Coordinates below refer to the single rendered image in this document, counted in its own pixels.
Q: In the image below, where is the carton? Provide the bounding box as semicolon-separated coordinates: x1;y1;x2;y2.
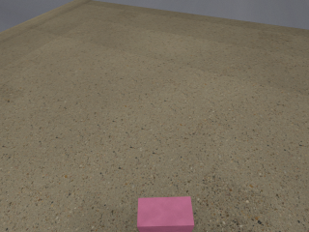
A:
137;196;195;232

